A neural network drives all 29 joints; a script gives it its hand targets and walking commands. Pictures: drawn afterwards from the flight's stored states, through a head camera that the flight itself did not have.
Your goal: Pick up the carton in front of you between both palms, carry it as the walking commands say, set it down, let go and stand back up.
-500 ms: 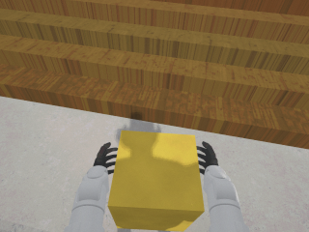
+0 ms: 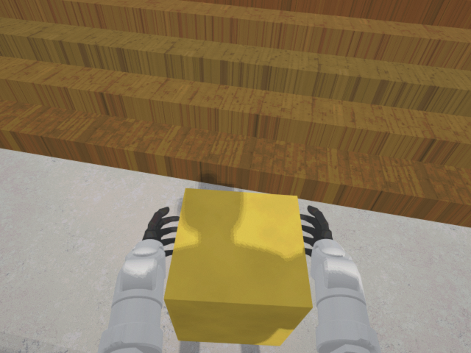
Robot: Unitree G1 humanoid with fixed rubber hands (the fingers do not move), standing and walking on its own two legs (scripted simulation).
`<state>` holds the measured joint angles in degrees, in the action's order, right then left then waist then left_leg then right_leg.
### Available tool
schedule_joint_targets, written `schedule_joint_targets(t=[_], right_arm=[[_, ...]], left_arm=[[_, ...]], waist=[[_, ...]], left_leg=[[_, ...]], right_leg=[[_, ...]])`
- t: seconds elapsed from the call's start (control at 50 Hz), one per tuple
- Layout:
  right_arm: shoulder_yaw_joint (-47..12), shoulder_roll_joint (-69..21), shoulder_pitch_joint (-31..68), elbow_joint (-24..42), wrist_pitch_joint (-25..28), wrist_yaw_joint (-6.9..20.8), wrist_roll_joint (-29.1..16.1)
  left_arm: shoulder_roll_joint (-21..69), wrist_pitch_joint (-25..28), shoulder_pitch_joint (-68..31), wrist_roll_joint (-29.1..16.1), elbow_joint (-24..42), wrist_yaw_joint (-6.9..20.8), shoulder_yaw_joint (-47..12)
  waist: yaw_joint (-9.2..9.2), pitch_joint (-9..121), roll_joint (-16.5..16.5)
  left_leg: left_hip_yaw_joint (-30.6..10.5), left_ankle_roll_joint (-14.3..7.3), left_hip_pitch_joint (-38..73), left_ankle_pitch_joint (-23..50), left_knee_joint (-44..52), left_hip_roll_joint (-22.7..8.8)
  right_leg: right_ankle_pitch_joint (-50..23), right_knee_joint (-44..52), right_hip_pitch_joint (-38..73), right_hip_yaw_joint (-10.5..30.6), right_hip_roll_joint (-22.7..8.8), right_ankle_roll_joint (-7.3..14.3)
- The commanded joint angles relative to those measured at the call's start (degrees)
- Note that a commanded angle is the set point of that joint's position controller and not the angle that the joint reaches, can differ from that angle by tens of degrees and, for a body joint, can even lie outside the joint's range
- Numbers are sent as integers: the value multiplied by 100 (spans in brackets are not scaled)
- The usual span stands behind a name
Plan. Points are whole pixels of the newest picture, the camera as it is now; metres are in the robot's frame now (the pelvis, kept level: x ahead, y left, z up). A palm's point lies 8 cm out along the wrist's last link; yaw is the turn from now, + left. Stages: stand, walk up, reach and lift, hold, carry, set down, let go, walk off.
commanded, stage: reach and lift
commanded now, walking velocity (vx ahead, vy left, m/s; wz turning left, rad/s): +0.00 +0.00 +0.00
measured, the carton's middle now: (235, 271) +0.30 +0.00 -0.05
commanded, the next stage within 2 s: hold in 0.56 s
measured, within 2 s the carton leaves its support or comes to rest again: neither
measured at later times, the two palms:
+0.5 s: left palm (152, 242) +0.31 +0.15 +0.04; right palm (322, 240) +0.31 -0.15 +0.04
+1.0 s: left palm (150, 244) +0.29 +0.15 +0.05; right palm (327, 243) +0.30 -0.15 +0.06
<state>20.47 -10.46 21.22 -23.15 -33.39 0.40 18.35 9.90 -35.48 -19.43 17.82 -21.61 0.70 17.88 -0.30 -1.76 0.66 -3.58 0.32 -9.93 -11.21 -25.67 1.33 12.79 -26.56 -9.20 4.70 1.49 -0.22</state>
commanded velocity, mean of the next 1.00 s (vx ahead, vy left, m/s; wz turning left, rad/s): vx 0.00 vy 0.00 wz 0.00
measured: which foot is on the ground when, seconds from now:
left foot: down 0.00-1.00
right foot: down 0.00-1.00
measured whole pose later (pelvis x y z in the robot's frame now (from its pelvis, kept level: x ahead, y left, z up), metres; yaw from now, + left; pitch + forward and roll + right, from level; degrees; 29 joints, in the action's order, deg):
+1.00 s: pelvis +0.00 +0.00 +0.00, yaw +0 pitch -8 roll +0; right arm 15.4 -9.4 17.9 -15.4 -42.1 0.4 16.8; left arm 9.0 -44.2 -16.1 16.3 -13.9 0.5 12.9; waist 0.0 -2.0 0.6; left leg -3.7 0.2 -3.0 -9.8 -21.0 1.3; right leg 11.4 -21.9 -2.2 4.8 1.2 -0.2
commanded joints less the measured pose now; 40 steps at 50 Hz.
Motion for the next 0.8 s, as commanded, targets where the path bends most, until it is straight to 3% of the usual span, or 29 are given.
schedule_joint_targets(t=[0.0, 0.28, 0.52, 0.64, 0.78], right_arm=[[-3183, -5385, 2663, -348, -35, 1452, -1239], [-3397, -5264, 1948, 262, -245, 1416, -1413], [-3513, -5249, 1843, 548, -423, 1381, -1504], [-3912, -5295, 1642, 1136, -661, 1303, -1735], [-3576, -5036, 1773, 885, -884, 1328, -1584]], left_arm=[[5293, 185, -3176, -1301, 90, 1325, -3134], [5238, -32, -2459, -1486, 683, 1261, -3375], [5159, -200, -2368, -1572, 979, 1261, -3463], [5122, -416, -2244, -1853, 1567, 1243, -3904], [4868, -640, -2302, -1612, 1282, 1242, -3501]], waist=[[-11, 1612, -65], [10, 1619, -76], [0, 1494, -42], [52, 1723, -31], [14, 907, -19]], left_leg=[[16, -39, 820, 437, 422, 346], [-62, 6, 1155, 1337, 586, 374], [-58, -3, 1202, 1312, 652, 391], [-81, 16, 1429, 1670, 730, 399], [-15, -44, 1114, 520, 874, 369]], right_leg=[[-469, 586, 106, -63, 318, 70], [-1311, 729, 493, -24, 374, 18], [-1354, 799, 571, -4, 368, -12], [-1797, 878, 873, 22, 351, -51], [-653, 1021, 514, -18, 304, 11]])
